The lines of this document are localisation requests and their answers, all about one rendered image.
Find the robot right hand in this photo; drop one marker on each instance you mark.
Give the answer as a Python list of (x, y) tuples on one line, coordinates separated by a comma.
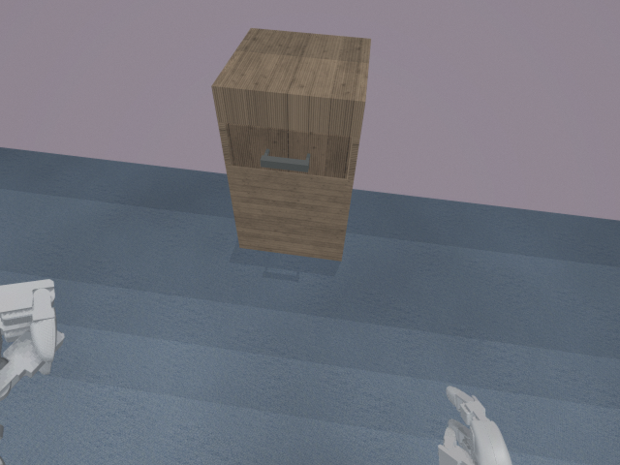
[(482, 444)]

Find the drawer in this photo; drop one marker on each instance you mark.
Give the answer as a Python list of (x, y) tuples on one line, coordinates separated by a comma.
[(329, 154)]

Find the cabinet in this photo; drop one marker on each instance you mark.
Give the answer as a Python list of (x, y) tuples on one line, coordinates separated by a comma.
[(295, 81)]

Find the handle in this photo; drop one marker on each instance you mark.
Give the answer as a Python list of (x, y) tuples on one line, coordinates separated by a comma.
[(284, 163)]

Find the robot left hand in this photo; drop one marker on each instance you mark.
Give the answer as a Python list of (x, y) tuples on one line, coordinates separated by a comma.
[(28, 319)]

